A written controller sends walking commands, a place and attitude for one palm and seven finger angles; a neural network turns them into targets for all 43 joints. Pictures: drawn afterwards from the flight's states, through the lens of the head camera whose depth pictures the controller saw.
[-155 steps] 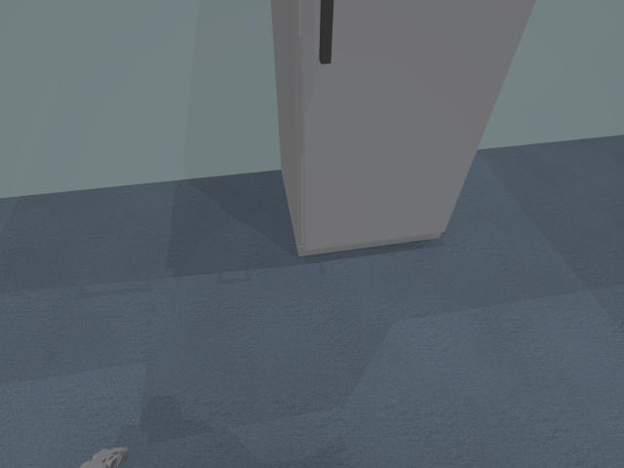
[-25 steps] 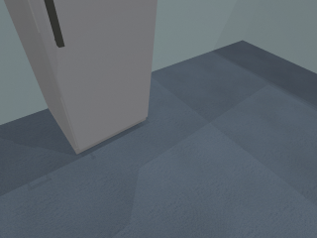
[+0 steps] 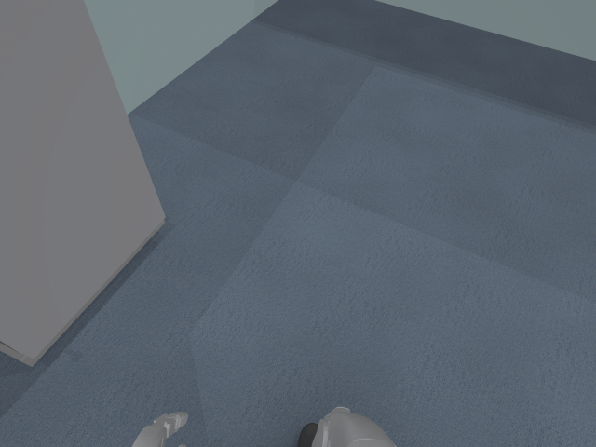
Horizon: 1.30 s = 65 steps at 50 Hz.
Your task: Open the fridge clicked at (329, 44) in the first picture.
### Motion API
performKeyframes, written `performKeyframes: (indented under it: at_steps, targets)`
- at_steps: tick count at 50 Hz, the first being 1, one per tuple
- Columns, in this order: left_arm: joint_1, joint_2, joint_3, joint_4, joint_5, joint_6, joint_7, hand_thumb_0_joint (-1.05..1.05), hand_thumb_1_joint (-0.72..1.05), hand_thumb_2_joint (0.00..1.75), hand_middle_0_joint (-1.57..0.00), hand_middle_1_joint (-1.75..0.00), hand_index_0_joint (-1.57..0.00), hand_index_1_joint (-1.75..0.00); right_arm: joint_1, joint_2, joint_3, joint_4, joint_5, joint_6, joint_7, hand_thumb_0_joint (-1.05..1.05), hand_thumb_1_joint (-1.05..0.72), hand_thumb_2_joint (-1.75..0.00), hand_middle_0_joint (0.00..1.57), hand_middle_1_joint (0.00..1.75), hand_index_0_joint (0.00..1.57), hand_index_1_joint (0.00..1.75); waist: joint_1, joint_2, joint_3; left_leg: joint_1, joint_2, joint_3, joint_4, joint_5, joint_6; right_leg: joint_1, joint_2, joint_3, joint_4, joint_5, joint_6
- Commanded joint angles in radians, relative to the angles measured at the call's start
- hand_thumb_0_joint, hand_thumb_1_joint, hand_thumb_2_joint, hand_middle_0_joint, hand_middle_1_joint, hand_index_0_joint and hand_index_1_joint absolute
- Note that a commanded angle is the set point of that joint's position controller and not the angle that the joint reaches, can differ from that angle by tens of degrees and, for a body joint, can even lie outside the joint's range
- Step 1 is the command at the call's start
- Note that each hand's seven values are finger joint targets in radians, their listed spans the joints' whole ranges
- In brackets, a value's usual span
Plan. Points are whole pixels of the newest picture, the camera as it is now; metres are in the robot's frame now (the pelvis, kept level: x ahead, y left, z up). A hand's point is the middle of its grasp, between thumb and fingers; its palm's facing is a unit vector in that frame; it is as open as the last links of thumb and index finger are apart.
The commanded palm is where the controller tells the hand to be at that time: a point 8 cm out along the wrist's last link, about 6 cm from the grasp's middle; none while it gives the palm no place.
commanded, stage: walk to a spot facing it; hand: left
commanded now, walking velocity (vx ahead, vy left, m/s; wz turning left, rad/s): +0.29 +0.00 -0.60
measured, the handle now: out of the picture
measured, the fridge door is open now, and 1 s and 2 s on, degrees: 0 0 0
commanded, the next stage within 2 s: none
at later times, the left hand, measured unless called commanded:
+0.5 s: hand (148, 392) +0.22 +0.23 -0.15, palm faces -0.13 -0.96 -0.25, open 7.3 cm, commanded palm none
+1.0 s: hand (209, 254) +0.46 +0.16 -0.14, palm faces -0.57 -0.78 -0.25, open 7.4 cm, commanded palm none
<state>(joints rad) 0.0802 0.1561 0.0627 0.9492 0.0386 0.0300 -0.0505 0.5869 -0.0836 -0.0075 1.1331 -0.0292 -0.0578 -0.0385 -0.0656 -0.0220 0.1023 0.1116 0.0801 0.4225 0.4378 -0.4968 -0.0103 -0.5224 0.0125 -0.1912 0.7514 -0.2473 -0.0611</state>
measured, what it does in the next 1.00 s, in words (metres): walks ahead, turning right: right foot, then left foot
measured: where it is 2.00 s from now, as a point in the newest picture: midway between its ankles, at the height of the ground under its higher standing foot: (258, 430)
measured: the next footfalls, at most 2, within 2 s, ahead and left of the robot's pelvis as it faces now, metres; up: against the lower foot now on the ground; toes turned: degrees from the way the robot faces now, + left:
right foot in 0.04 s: +0.14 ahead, -0.06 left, +0.00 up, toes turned -10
left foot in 0.56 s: +0.37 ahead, +0.11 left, +0.00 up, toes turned -14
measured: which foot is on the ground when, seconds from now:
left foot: down 0.00-0.02, up 0.04-0.54, down 0.56-1.00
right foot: up 0.00-0.02, down 0.04-0.56, up 0.58-1.00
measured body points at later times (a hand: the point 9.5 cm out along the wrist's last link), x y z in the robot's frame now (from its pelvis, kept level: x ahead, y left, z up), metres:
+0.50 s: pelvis +0.19 +0.02 +0.01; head +0.22 +0.01 +0.46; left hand +0.23 +0.28 -0.13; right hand +0.32 -0.23 -0.11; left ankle +0.32 +0.14 -0.69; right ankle +0.10 -0.06 -0.72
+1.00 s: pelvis +0.25 +0.05 +0.02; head +0.28 +0.03 +0.46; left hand +0.49 +0.20 -0.12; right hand +0.11 -0.16 -0.13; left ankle +0.33 +0.12 -0.72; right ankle +0.17 -0.06 -0.68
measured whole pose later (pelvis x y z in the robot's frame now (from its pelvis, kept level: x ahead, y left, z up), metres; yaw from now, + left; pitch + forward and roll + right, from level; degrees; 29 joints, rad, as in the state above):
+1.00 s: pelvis +0.25 +0.05 +0.02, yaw -37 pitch +0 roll +0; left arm 0.17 0.24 0.11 0.90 0.03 0.08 -0.03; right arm 0.28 -0.21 -0.07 0.97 -0.03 0.01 -0.02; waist -0.04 0.00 0.07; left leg -0.24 0.16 0.38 0.50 -0.24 0.03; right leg -0.44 -0.10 -0.07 0.90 -0.39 0.07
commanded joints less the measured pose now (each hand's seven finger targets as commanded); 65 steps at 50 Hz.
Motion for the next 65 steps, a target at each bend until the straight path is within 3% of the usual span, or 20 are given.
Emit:
performKeyframes:
  at_steps: [1, 2, 3, 5, 7, 10, 22, 26, 27, 28, 31, 35, 40, 49, 53, 54, 55, 56, 60, 65]
  targets:
    - [0.324, 0.186, 0.052, 0.017, -0.001, -0.062, 0.023, 0.00, 0.90, 0.90, -0.20, -0.30, -0.20, -0.30, -0.061, -0.227, -0.053, -0.112, 0.028, -0.016, 0.010, 0.00, -0.90, -0.90, 0.20, 0.30, 0.20, 0.30, 0.220, 0.119, -0.235, -0.324, 0.231, -0.086, 0.619, 1.007, 0.006, 0.618, -0.052, 0.088, -0.223, 0.129, -0.109]
    - [0.410, 0.270, 0.067, 0.029, -0.013, -0.071, 0.036, 0.00, 0.90, 0.90, -0.20, -0.30, -0.20, -0.30, -0.064, -0.152, -0.045, -0.154, 0.040, -0.019, 0.013, 0.00, -0.90, -0.90, 0.20, 0.30, 0.20, 0.30, 0.222, -0.076, -0.353, -0.671, 0.046, -0.137, 0.956, -0.022, -0.048, 0.880, -0.364, 0.607, -0.263, 0.369, -0.252]
    - [0.404, 0.314, 0.073, 0.025, -0.039, -0.062, 0.049, 0.00, 0.90, 0.90, -0.20, -0.30, -0.20, -0.30, -0.165, -0.167, -0.053, -0.192, 0.035, -0.020, 0.006, 0.00, -0.90, -0.90, 0.20, 0.30, 0.20, 0.30, 0.219, -0.063, -0.352, -0.782, 0.014, -0.297, 1.099, -0.103, -0.037, 0.851, -0.430, 0.768, -0.361, 0.442, -0.316]
    - [0.275, 0.244, 0.063, -0.006, -0.042, -0.061, 0.058, 0.00, 0.90, 0.90, -0.20, -0.30, -0.20, -0.30, -0.202, -0.148, -0.062, -0.209, 0.017, -0.010, 0.013, 0.00, -0.90, -0.90, 0.20, 0.30, 0.20, 0.30, 0.138, -0.001, -0.141, -0.809, 0.090, -0.389, 1.060, 0.109, -0.035, 0.584, -0.375, 0.618, -0.432, 0.321, -0.114]
    - [0.175, 0.178, 0.033, -0.024, -0.036, -0.079, 0.058, 0.00, 0.90, 0.90, -0.20, -0.30, -0.20, -0.30, -0.202, -0.140, -0.063, -0.185, 0.011, 0.020, 0.014, 0.00, -0.90, -0.90, 0.20, 0.30, 0.20, 0.30, 0.060, 0.070, -0.020, -0.676, 0.123, -0.410, 0.936, 0.197, -0.037, 0.253, -0.288, 0.475, -0.505, 0.248, -0.029]
    - [0.186, 0.160, 0.033, -0.021, -0.015, -0.099, 0.058, 0.00, 0.90, 0.90, -0.20, -0.30, -0.20, -0.30, -0.181, -0.124, -0.066, -0.190, 0.002, 0.038, 0.021, 0.00, -0.90, -0.90, 0.20, 0.30, 0.20, 0.30, 0.021, 0.039, -0.036, -0.639, 0.106, -0.392, 0.810, 0.210, -0.056, 0.170, -0.214, 0.379, -0.496, 0.316, -0.125]
    - [0.350, 0.205, 0.043, -0.017, -0.016, -0.082, 0.068, 0.00, 0.90, 0.90, -0.20, -0.30, -0.20, -0.30, -0.600, -0.160, -0.047, -0.348, 0.012, 0.022, 0.038, 0.00, -0.90, -0.90, 0.20, 0.30, 0.20, 0.30, 0.143, -0.132, -0.126, -0.688, -0.011, -0.347, 0.319, 0.214, -0.077, 0.491, -0.155, 0.480, -0.295, 0.747, -0.097]
    - [0.282, 0.222, 0.050, -0.040, -0.023, -0.063, 0.078, 0.00, 0.90, 0.90, -0.20, -0.30, -0.20, -0.30, -0.449, -0.219, -0.059, -0.309, 0.018, 0.020, 0.014, 0.00, -0.90, -0.90, 0.20, 0.30, 0.20, 0.30, 0.052, -0.121, -0.201, -0.310, -0.039, -0.338, 0.011, 0.380, -0.055, 0.374, -0.119, 0.486, -0.107, 0.743, -0.029]
    - [0.273, 0.193, 0.047, -0.055, -0.039, -0.061, 0.077, 0.00, 0.90, 0.90, -0.20, -0.30, -0.20, -0.30, -0.334, -0.290, -0.073, -0.280, 0.007, 0.015, 0.008, 0.00, -0.90, -0.90, 0.20, 0.30, 0.20, 0.30, 0.006, 0.013, -0.285, -0.040, 0.121, -0.451, -0.024, 0.652, -0.016, 0.195, -0.033, 0.419, 0.043, 0.434, 0.025]
    - [0.327, 0.139, 0.038, -0.056, -0.052, -0.063, 0.064, 0.00, 0.90, 0.90, -0.20, -0.30, -0.20, -0.30, -0.245, -0.376, -0.090, -0.257, 0.005, 0.011, 0.008, 0.00, -0.90, -0.90, 0.20, 0.30, 0.20, 0.30, 0.003, 0.287, -0.390, 0.189, 0.448, -0.711, 0.048, 1.105, 0.119, -0.035, 0.063, 0.263, 0.360, -0.347, 0.085]
    - [0.303, 0.175, 0.052, -0.035, -0.022, -0.034, 0.065, 0.00, 0.90, 0.90, -0.20, -0.30, -0.20, -0.30, -0.378, -0.285, -0.056, -0.302, 0.012, 0.023, 0.007, 0.00, -0.90, -0.90, 0.20, 0.30, 0.20, 0.30, 0.051, 0.176, -0.196, -0.165, 0.407, -0.565, -0.056, 0.909, 0.146, -0.029, -0.041, 0.248, 0.586, -0.311, 0.127]
    - [0.286, 0.127, 0.054, -0.045, -0.014, 0.010, 0.029, 0.00, 0.90, 0.90, -0.20, -0.30, -0.20, -0.30, -0.446, -0.232, -0.048, -0.297, 0.010, 0.026, 0.007, 0.00, -0.90, -0.90, 0.20, 0.30, 0.20, 0.30, 0.100, 0.218, -0.057, -0.401, 0.269, -0.373, -0.141, 0.542, 0.096, 0.023, -0.075, 0.174, 0.550, -0.159, 0.132]
    - [0.233, 0.107, 0.059, -0.071, -0.010, 0.036, 0.022, 0.00, 0.90, 0.90, -0.20, -0.30, -0.20, -0.30, -0.401, -0.238, -0.067, -0.284, 0.011, 0.034, 0.007, 0.00, -0.90, -0.90, 0.20, 0.30, 0.20, 0.30, 0.084, 0.206, -0.076, -0.370, 0.276, -0.323, -0.200, 0.266, 0.101, -0.023, -0.097, 0.157, 0.469, -0.074, 0.137]
    - [0.072, 0.089, 0.038, -0.136, -0.014, 0.022, 0.025, 0.00, 0.90, 0.90, -0.20, -0.30, -0.20, -0.30, -0.302, -0.297, -0.102, -0.226, -0.003, 0.042, 0.022, 0.00, -0.90, -0.90, 0.20, 0.30, 0.20, 0.30, 0.028, 0.186, -0.130, -0.231, 0.361, -0.251, -0.116, 0.419, 0.134, 0.071, -0.096, 0.093, 0.056, -0.172, 0.123]
    - [0.128, 0.124, 0.036, -0.124, -0.014, -0.004, 0.036, 0.00, 0.90, 0.90, -0.20, -0.30, -0.20, -0.30, -0.273, -0.304, -0.105, -0.219, 0.001, 0.051, 0.032, 0.00, -0.90, -0.90, 0.20, 0.30, 0.20, 0.30, 0.065, 0.144, -0.190, -0.272, 0.329, -0.144, 0.113, 0.540, 0.043, 0.294, -0.059, 0.066, -0.245, 0.007, 0.082]
    - [0.184, 0.201, 0.048, -0.108, -0.008, -0.020, 0.046, 0.00, 0.90, 0.90, -0.20, -0.30, -0.20, -0.30, -0.252, -0.271, -0.097, -0.229, 0.010, 0.055, 0.040, 0.00, -0.90, -0.90, 0.20, 0.30, 0.20, 0.30, 0.096, -0.024, -0.230, -0.420, 0.271, -0.114, 0.293, 0.398, -0.022, 0.472, -0.170, 0.210, -0.369, 0.191, 0.035]
    - [0.241, 0.334, 0.071, -0.095, -0.003, -0.032, 0.063, 0.00, 0.90, 0.90, -0.20, -0.30, -0.20, -0.30, -0.289, -0.189, -0.071, -0.286, 0.009, 0.061, 0.045, 0.00, -0.90, -0.90, 0.20, 0.30, 0.20, 0.30, 0.124, -0.315, -0.219, -0.717, 0.114, -0.138, 0.549, -0.098, -0.079, 0.561, -0.420, 0.580, -0.403, 0.573, -0.070]
    - [0.266, 0.353, 0.077, -0.086, -0.021, -0.023, 0.073, 0.00, 0.90, 0.90, -0.20, -0.30, -0.20, -0.30, -0.332, -0.215, -0.070, -0.301, 0.013, 0.075, 0.030, 0.00, -0.90, -0.90, 0.20, 0.30, 0.20, 0.30, 0.144, -0.230, -0.228, -0.741, 0.093, -0.292, 0.681, -0.146, -0.077, 0.524, -0.448, 0.539, -0.365, 0.721, -0.143]
    - [0.092, 0.228, 0.050, -0.117, -0.027, -0.024, 0.081, 0.00, 0.90, 0.90, -0.20, -0.30, -0.20, -0.30, -0.336, -0.224, -0.076, -0.262, 0.005, 0.090, 0.019, 0.00, -0.90, -0.90, 0.20, 0.30, 0.20, 0.30, 0.062, -0.147, -0.149, -0.737, 0.094, -0.381, 0.733, 0.102, -0.095, 0.437, -0.259, 0.353, -0.347, 0.644, -0.081]
    - [0.105, 0.229, 0.049, -0.111, -0.024, -0.031, 0.072, 0.00, 0.90, 0.90, -0.20, -0.30, -0.20, -0.30, -0.343, -0.220, -0.080, -0.257, 0.007, 0.095, 0.015, 0.00, -0.90, -0.90, 0.20, 0.30, 0.20, 0.30, 0.063, -0.106, -0.136, -0.672, 0.047, -0.383, 0.637, 0.139, -0.112, 0.394, -0.227, 0.388, -0.365, 0.575, -0.089]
